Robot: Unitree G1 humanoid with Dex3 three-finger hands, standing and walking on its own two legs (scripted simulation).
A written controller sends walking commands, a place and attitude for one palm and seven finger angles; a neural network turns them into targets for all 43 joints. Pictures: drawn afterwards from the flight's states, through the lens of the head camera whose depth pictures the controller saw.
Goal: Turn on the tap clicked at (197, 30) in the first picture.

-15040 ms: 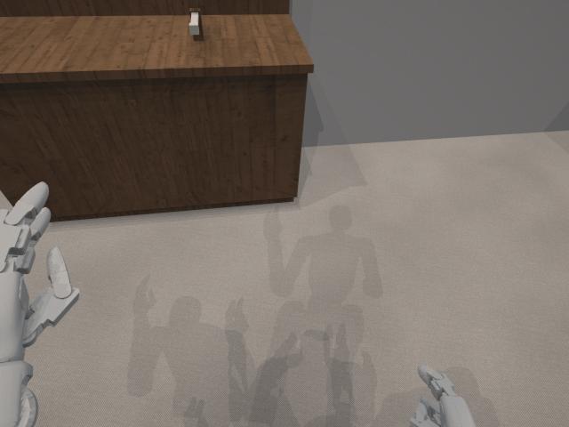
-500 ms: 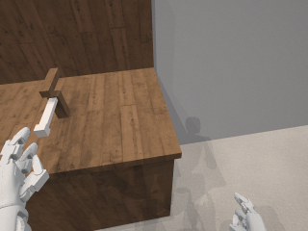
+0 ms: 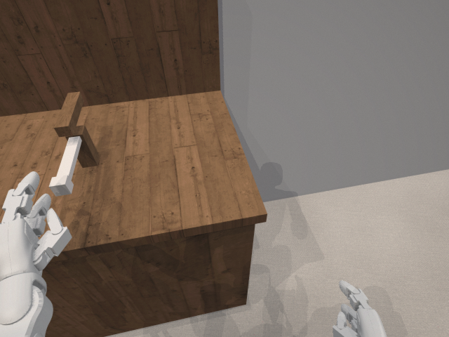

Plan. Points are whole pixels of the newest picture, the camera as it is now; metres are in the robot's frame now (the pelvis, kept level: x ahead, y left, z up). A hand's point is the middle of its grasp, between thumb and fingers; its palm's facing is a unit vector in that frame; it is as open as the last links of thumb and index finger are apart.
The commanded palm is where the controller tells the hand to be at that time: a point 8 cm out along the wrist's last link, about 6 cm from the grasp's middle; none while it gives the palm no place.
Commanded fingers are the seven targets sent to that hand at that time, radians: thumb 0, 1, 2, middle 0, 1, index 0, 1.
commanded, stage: reach beside the lever's end, fingers flat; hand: left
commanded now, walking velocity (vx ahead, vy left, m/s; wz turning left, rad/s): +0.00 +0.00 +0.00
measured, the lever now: (61, 185) +0.34 +0.35 +0.10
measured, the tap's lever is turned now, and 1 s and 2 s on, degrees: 0 0 4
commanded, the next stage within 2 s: push the lever round in 1.36 s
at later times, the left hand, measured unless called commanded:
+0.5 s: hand (67, 212) +0.27 +0.30 +0.10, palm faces +0.51 -0.85 -0.12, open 7.7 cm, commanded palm +0.23 +0.34 +0.10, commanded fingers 0.00 0.90 0.90 -0.16 -0.18 -0.16 -0.18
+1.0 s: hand (51, 205) +0.30 +0.36 +0.08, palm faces +0.56 -0.82 -0.12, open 7.8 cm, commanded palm +0.26 +0.38 +0.09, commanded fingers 0.00 0.90 0.90 -0.15 -0.15 -0.15 -0.15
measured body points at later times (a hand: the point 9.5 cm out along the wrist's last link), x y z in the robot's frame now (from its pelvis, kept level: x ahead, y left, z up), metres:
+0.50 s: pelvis +0.00 +0.01 +0.00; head +0.01 +0.00 +0.45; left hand +0.24 +0.34 +0.11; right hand +0.18 -0.23 -0.09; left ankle +0.05 +0.13 -0.72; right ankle -0.02 -0.09 -0.72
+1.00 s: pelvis +0.00 +0.01 -0.01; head +0.03 +0.01 +0.44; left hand +0.26 +0.40 +0.09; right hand +0.14 -0.25 -0.11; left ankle +0.05 +0.13 -0.72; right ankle -0.02 -0.09 -0.72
